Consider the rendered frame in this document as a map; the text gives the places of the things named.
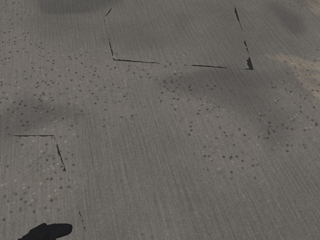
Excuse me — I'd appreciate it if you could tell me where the left robot hand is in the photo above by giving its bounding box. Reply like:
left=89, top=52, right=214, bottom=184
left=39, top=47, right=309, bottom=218
left=18, top=223, right=73, bottom=240

